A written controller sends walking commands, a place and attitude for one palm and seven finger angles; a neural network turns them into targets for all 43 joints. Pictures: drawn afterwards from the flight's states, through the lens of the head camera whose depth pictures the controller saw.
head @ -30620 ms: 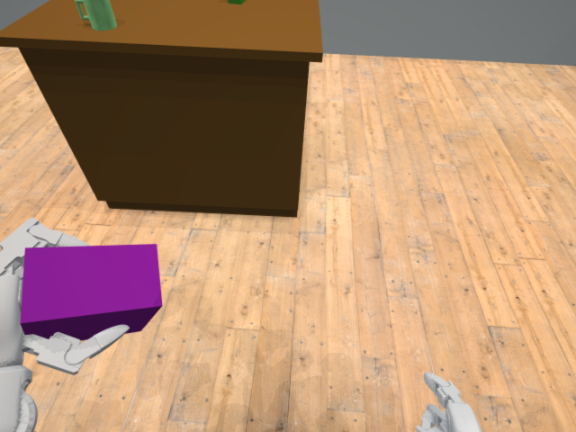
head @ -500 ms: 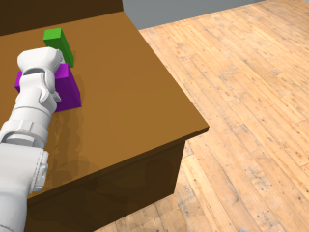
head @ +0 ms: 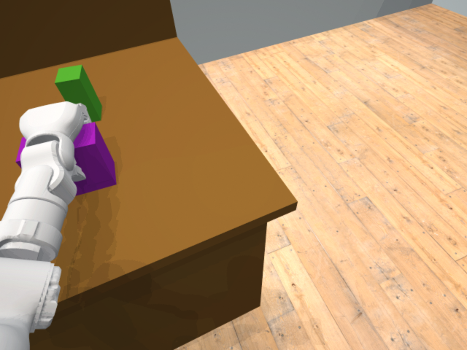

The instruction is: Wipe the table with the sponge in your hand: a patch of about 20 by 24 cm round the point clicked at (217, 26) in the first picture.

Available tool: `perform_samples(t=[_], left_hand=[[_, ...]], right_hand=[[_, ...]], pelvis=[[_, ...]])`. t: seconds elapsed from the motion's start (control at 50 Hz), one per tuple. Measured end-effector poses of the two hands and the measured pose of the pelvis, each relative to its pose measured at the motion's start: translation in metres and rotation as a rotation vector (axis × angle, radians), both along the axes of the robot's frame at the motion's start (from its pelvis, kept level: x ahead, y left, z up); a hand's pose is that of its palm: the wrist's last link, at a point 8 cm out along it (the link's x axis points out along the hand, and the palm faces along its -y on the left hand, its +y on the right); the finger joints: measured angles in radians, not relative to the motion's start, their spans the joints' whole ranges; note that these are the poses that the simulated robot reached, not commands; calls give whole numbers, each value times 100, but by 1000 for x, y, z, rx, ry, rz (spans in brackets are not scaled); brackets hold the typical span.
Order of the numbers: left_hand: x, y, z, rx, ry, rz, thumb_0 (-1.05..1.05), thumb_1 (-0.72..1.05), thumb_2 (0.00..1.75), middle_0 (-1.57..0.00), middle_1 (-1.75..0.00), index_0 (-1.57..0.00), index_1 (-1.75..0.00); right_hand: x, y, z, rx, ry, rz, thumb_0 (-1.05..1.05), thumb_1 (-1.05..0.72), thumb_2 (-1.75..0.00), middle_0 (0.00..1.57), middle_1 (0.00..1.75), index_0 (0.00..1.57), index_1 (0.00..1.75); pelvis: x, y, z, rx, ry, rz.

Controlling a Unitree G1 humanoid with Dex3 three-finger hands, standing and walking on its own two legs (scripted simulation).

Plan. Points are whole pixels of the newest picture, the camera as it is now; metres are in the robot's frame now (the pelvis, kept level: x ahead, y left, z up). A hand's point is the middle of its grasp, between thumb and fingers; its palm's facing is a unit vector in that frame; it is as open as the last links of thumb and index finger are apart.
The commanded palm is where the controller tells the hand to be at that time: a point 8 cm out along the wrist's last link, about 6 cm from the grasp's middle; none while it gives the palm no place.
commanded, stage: wipe back along the middle lane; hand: left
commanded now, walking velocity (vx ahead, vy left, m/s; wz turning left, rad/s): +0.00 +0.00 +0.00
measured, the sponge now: (76, 169) +0.42 +0.31 +0.09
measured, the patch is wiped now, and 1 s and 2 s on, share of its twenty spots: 0.50 0.65 0.85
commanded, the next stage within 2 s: slide across to the third lane in 1.18 s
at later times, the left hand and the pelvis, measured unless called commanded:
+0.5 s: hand (69, 163) +0.39 +0.28 +0.14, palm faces +0.03 +0.00 -1.00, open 10.5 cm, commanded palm +0.35 +0.26 +0.15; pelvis +0.00 +0.01 +0.00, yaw +1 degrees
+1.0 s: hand (74, 184) +0.35 +0.26 +0.14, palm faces +0.08 -0.01 -1.00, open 10.5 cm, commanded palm +0.30 +0.24 +0.16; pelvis -0.01 +0.00 +0.00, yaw +1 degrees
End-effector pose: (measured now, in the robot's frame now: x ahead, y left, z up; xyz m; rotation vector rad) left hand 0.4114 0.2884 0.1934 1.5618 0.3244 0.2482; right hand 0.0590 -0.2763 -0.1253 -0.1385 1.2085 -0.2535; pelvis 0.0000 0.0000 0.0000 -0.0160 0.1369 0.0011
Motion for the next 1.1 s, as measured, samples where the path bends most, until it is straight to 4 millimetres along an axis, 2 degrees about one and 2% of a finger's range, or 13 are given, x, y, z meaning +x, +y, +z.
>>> perform_samples(t=[0.22, 0.34, 0.5, 0.74, 1.1], left_hand=[[-24, -7, -1, -4, -43, 4, -1, -52, 107, -66, -136, -67, -138], [-30, -10, -2, 6, -49, 15, -1, -52, 107, -66, -136, -66, -138], [-42, -13, -3, 0, -84, 3, -1, -51, 107, -65, -137, -66, -139], [-66, -24, -4, -4, -113, 14, 0, -51, 106, -65, -137, -66, -139], [-99, -44, -3, -22, -137, 9, 0, -51, 106, -64, -137, -65, -138]], right_hand=[[75, 22, 13, 45, -186, 86, 1, -91, -90, 20, 30, 20, 30], [101, 39, 19, 68, -249, 137, 0, -91, -90, 20, 30, 20, 30], [106, 53, 19, 98, -263, 160, 1, -91, -90, 20, 30, 20, 30], [104, 58, 15, 119, -261, 172, 1, -91, -90, 20, 30, 20, 30], [129, 55, 25, 140, -364, 210, 1, -91, -90, 20, 30, 20, 30]], pelvis=[[1, 4, 0, 5, -21, 8], [0, 6, -1, 8, -28, 18], [1, 10, -2, 7, -34, 15], [-3, 12, -3, 10, -59, 15], [-6, 0, -4, 19, -91, 13]])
